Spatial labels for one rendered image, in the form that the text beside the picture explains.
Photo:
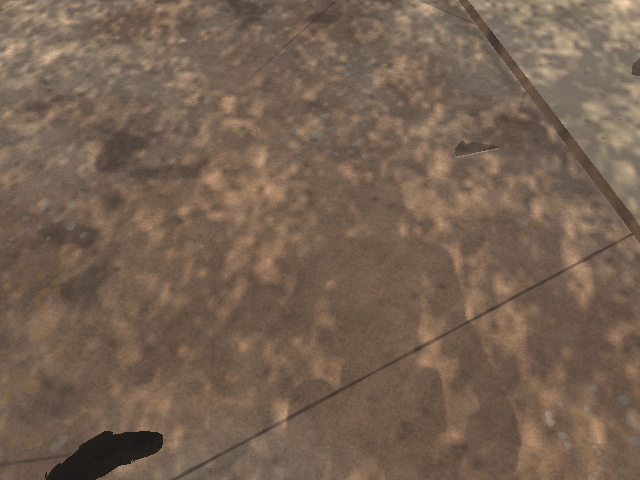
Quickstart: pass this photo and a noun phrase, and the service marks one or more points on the robot left hand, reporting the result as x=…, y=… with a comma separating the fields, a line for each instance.
x=105, y=452

